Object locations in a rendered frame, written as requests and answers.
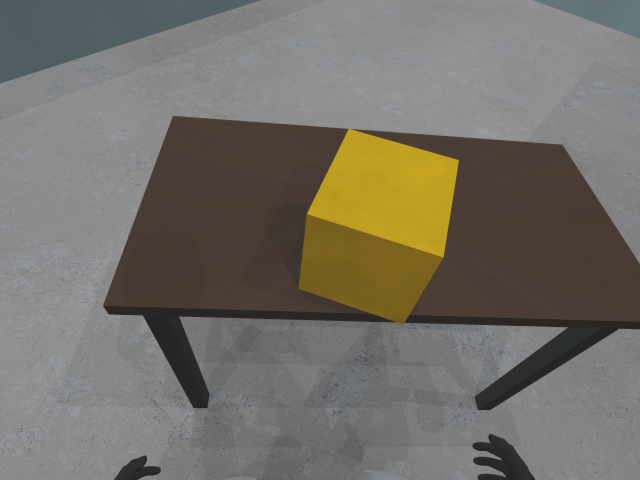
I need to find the carton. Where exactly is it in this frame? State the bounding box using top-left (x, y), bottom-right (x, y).
top-left (299, 129), bottom-right (459, 325)

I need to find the right robot hand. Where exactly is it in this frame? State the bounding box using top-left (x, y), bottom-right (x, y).
top-left (472, 434), bottom-right (535, 480)

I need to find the table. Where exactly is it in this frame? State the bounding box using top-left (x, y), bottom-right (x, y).
top-left (103, 116), bottom-right (640, 410)

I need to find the left robot hand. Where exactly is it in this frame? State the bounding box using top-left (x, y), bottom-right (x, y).
top-left (114, 456), bottom-right (161, 480)

